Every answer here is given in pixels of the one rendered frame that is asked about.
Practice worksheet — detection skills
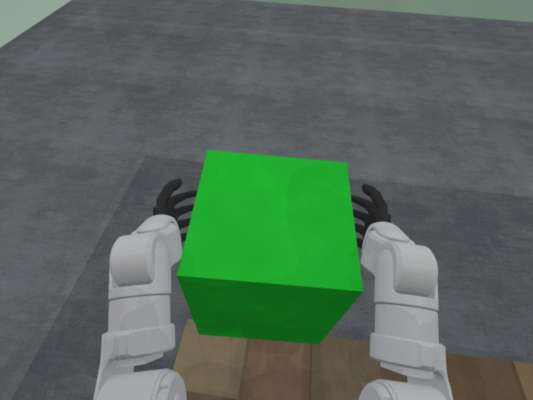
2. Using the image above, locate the left robot upper arm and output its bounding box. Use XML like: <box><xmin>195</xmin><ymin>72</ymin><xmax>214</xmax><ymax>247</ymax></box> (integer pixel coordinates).
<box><xmin>97</xmin><ymin>368</ymin><xmax>187</xmax><ymax>400</ymax></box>

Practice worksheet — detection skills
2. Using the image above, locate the left robot forearm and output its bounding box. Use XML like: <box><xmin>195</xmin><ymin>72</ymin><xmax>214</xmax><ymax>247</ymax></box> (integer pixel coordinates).
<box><xmin>93</xmin><ymin>214</ymin><xmax>182</xmax><ymax>400</ymax></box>

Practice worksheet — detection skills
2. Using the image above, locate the carton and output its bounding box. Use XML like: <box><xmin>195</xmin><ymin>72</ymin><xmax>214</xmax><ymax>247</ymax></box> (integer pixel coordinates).
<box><xmin>177</xmin><ymin>150</ymin><xmax>363</xmax><ymax>344</ymax></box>

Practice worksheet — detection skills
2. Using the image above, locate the right robot forearm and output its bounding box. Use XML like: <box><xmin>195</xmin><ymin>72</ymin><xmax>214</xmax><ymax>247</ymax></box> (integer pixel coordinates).
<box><xmin>361</xmin><ymin>222</ymin><xmax>453</xmax><ymax>400</ymax></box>

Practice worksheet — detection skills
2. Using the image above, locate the right robot upper arm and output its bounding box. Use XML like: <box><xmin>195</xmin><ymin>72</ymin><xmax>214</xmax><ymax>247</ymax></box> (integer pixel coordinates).
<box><xmin>359</xmin><ymin>379</ymin><xmax>446</xmax><ymax>400</ymax></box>

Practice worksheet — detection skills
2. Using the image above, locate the robot left hand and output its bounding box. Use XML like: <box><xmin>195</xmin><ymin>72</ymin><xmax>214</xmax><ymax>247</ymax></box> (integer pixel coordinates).
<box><xmin>153</xmin><ymin>178</ymin><xmax>197</xmax><ymax>242</ymax></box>

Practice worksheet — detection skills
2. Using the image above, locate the robot right hand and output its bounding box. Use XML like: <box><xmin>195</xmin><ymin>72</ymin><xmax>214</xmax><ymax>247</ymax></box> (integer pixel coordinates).
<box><xmin>351</xmin><ymin>183</ymin><xmax>391</xmax><ymax>248</ymax></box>

